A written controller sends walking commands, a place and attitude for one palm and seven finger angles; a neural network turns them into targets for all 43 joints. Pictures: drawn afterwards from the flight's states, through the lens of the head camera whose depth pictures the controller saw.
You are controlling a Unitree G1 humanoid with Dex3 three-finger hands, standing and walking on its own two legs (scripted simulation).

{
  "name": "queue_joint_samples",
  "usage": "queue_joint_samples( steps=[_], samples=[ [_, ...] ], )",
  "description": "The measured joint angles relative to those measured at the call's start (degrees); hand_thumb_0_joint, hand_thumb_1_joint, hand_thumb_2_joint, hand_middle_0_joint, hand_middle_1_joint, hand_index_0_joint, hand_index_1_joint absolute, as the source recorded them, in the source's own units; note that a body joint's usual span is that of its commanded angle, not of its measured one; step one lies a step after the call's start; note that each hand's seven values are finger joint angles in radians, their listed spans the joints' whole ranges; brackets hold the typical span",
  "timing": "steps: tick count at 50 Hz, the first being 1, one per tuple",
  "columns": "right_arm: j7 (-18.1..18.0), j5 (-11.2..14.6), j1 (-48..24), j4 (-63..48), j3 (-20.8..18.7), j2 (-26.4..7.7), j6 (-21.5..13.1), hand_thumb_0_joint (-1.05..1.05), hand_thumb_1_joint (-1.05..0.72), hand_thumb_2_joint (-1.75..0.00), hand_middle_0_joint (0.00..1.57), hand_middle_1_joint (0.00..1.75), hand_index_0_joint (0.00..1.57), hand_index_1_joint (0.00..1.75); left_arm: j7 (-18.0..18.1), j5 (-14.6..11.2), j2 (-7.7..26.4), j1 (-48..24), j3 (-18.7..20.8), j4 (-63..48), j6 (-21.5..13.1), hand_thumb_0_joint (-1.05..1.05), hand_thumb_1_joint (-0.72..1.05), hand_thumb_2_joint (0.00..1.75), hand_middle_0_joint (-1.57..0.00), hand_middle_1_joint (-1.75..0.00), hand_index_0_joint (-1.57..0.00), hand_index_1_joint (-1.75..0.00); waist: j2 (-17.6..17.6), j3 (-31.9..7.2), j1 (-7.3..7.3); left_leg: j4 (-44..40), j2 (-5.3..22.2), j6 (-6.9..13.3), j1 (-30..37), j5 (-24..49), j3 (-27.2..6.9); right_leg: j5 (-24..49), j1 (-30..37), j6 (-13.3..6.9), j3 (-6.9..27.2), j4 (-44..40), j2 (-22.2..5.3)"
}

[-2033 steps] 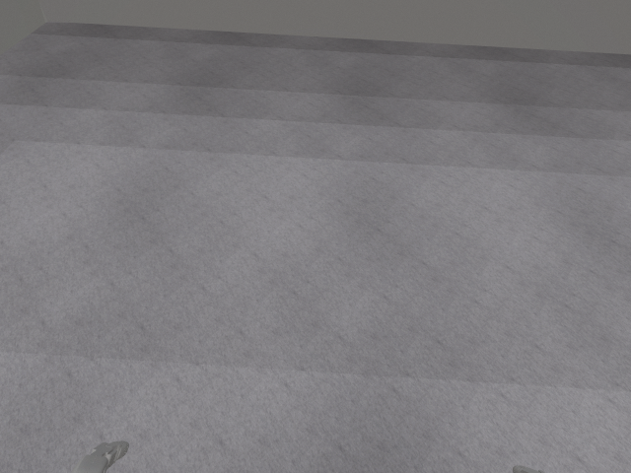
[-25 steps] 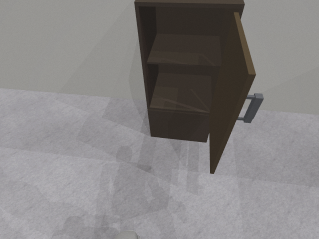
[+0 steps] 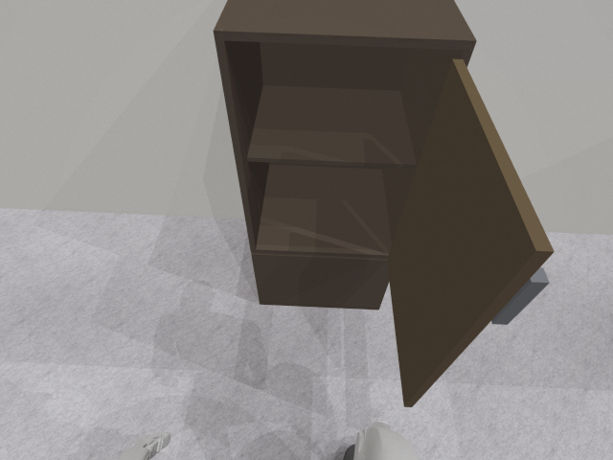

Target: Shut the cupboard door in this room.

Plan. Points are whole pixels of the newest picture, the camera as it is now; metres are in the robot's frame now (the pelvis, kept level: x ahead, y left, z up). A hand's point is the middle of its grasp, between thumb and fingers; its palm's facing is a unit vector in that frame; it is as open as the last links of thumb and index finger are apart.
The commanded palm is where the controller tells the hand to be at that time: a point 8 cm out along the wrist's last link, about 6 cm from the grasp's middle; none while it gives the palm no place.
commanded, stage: turn or walk to find it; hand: left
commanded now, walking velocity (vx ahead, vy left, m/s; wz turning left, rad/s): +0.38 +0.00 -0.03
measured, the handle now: (500, 297) +0.34 -0.26 +0.01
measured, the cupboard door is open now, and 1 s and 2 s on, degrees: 90 89 91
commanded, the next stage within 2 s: stand and wait in 0.10 s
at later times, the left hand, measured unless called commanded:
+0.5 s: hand (228, 418) +0.21 +0.13 -0.16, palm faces +0.05 -0.98 -0.20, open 7.3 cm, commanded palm none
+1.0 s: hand (223, 371) +0.28 +0.16 -0.17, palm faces +0.00 -0.98 -0.19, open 7.4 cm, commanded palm none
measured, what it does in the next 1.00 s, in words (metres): walks ahead: right foot, then left foot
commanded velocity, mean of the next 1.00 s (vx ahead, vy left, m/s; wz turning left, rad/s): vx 0.03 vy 0.00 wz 0.00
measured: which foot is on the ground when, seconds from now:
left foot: down 0.00-0.10, up 0.12-0.54, down 0.56-1.00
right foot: up 0.00-0.08, down 0.10-1.00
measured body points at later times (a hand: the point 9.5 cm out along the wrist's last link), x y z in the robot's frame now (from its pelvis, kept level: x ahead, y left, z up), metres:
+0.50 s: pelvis +0.20 -0.04 +0.01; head +0.23 -0.05 +0.45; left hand +0.20 +0.19 -0.15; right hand +0.25 -0.27 -0.16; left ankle +0.25 +0.11 -0.71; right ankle +0.20 -0.11 -0.74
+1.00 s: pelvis +0.28 -0.01 +0.01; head +0.31 -0.01 +0.45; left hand +0.28 +0.21 -0.16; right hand +0.26 -0.23 -0.16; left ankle +0.25 +0.10 -0.74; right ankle +0.20 -0.11 -0.74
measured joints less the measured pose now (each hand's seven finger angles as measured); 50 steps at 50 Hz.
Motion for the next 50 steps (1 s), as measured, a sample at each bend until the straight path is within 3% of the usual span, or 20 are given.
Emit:
queue_joint_samples(
  steps=[3, 5, 6, 9, 12, 16, 19, 25, 28, 32, 35, 40, 50],
  samples=[
    [0.2, 0.0, 2.5, 1.8, 0.2, 0.2, 0.7, 0.0, -0.92, -0.9, 0.2, 0.29, 0.2, 0.3, -0.1, -0.2, -0.1, -2.8, -0.5, -1.9, -0.5, 0.0, 0.91, 0.9, -0.19, -0.3, -0.19, -0.3, 1.4, 1.4, -1.39, 1.2, 1.1, -1.5, 2.8, -3.4, 0.0, -0.9, 2.9, -1.9, -1.0, -8.0, 1.9],
    [0.4, 0.1, 4.2, 3.0, 0.3, 0.6, 1.3, 0.0, -0.92, -0.9, 0.2, 0.29, 0.2, 0.3, -0.2, 0.0, 0.0, -3.2, -0.8, -2.9, -1.7, 0.0, 0.91, 0.9, -0.2, -0.3, -0.19, -0.3, 2.0, 1.9, -1.62, 8.1, 2.5, -2.2, 2.3, -7.5, -0.4, -0.7, 7.3, -3.4, -1.6, -12.5, 3.5],
    [0.7, 0.3, 4.5, 3.7, 0.3, 0.8, 1.8, 0.0, -0.92, -0.89, 0.2, 0.29, 0.2, 0.3, -0.1, 0.3, 0.0, -3.2, -0.7, -3.1, -2.7, 0.0, 0.91, 0.9, -0.2, -0.3, -0.19, -0.3, 2.0, 2.3, -1.13, 16.6, 3.5, -1.6, -0.5, -9.2, -0.8, 1.1, 7.9, -4.5, -1.7, -12.0, 3.8],
    [1.0, 1.0, 1.6, 3.1, 0.5, 0.4, 3.3, 0.01, -0.91, -0.89, 0.2, 0.29, 0.2, 0.3, 0.7, -0.3, -0.8, -2.0, -1.0, -2.1, -3.6, -0.01, 0.91, 0.9, -0.2, -0.3, -0.2, -0.3, 2.5, 4.6, -1.06, 48.3, 2.8, 0.4, -14.0, -8.4, -8.1, -3.7, 10.0, -6.7, -1.9, -8.5, 4.8],
    [0.9, 0.7, -2.3, 0.9, 0.2, -0.4, 3.6, 0.01, -0.91, -0.89, 0.2, 0.29, 0.2, 0.3, 1.2, -0.8, -2.2, 0.9, -1.7, 0.2, -2.7, -0.01, 0.91, 0.9, -0.2, -0.3, -0.2, -0.3, 3.2, 5.1, -1.2, 58.6, 3.6, 0.6, -24.9, -1.5, -10.1, -3.9, 14.7, -6.2, -1.9, -13.1, 5.9],
    [0.7, 0.1, -6.5, -2.5, 0.2, -1.0, 3.8, 0.01, -0.91, -0.9, 0.2, 0.29, 0.2, 0.3, 2.4, -0.8, -2.8, 4.7, -1.3, 3.1, -2.0, -0.01, 0.94, 0.9, -0.2, -0.3, -0.2, -0.3, 3.9, 3.8, -1.1, 52.4, 5.5, -0.9, -33.4, 2.6, -10.8, -3.0, 18.9, -6.6, -1.9, -19.1, 7.1],
    [0.5, 0.0, -8.5, -3.5, 0.4, -0.9, 3.9, 0.01, -0.92, -0.9, 0.2, 0.29, 0.2, 0.3, 2.3, -0.6, -3.0, 6.8, -1.6, 4.8, -1.6, -0.01, 0.94, 0.9, -0.2, -0.3, -0.2, -0.3, 4.2, 2.5, -0.51, 43.8, 6.1, -2.0, -34.6, 4.1, -10.4, -3.2, 21.2, -6.5, -2.0, -21.8, 7.7],
    [0.1, 0.2, -10.5, -2.4, 0.8, -1.3, 3.9, 0.01, -0.94, -0.9, 0.2, 0.29, 0.2, 0.3, 2.2, -0.4, -4.5, 9.2, -2.2, 6.5, -1.5, 0.0, 0.92, 0.9, -0.2, -0.3, -0.2, -0.3, 3.9, 0.7, 1.87, 26.0, 4.8, -2.7, -28.0, 3.9, -8.8, -5.7, 24.4, -5.6, -2.3, -23.0, 8.4],
    [0.0, 0.3, -10.8, -1.9, 1.2, -1.0, 3.1, 0.01, -0.94, -0.9, 0.2, 0.29, 0.2, 0.3, 2.4, -0.7, -5.2, 10.4, -2.5, 7.5, -1.2, 0.0, 0.92, 0.9, -0.2, -0.3, -0.2, -0.3, 3.3, -0.1, 2.55, 15.4, 3.9, -2.1, -21.5, 9.2, -8.5, -8.4, 25.0, -4.7, -2.5, -20.7, 8.9],
    [-1.0, 0.0, -10.6, 0.5, 2.3, 0.5, 3.5, 0.06, -0.97, -0.9, 0.2, 0.29, 0.2, 0.3, 2.9, -0.9, -5.0, 10.4, -2.8, 8.7, -0.4, 0.0, 0.91, 0.9, -0.2, -0.3, -0.2, -0.3, -0.6, -0.2, 3.38, 13.4, 2.0, -0.3, -18.1, 5.0, -7.4, -10.2, 26.8, -3.4, -1.6, -19.8, 7.0],
    [-1.5, 0.4, -9.9, 1.2, 2.6, 0.7, 3.7, 0.07, -0.98, -0.9, 0.2, 0.29, 0.2, 0.3, 2.7, -0.9, -5.6, 10.8, -3.5, 9.4, -0.2, 0.0, 0.91, 0.9, -0.2, -0.3, -0.2, -0.3, -0.9, -0.4, 3.17, 11.2, 1.6, 0.0, -16.1, 5.0, -6.9, -10.2, 28.8, -2.9, -1.2, -22.4, 6.9],
    [-1.8, 0.6, -8.5, 1.3, 2.7, 0.6, 3.4, 0.05, -0.96, -0.9, 0.2, 0.29, 0.2, 0.3, 2.8, -0.9, -6.2, 11.2, -4.1, 10.1, -0.2, 0.0, 0.91, 0.9, -0.2, -0.3, -0.2, -0.3, -0.2, -0.2, 1.64, 9.2, 1.1, 0.4, -14.3, 4.7, -5.9, -9.9, 30.5, -2.2, -0.3, -24.8, 6.5],
    [-2.5, 0.9, -5.0, 2.4, 2.7, 1.5, 3.1, 0.02, -0.93, -0.9, 0.2, 0.29, 0.19, 0.3, 3.8, -1.1, -4.2, 9.9, -3.4, 9.2, 0.0, 0.0, 0.91, 0.9, -0.2, -0.3, -0.2, -0.3, 1.0, -0.2, 0.33, 7.7, -0.1, 0.8, -11.8, 3.5, -5.3, -11.7, 32.1, -1.5, 0.3, -24.7, 5.4]
  ],
)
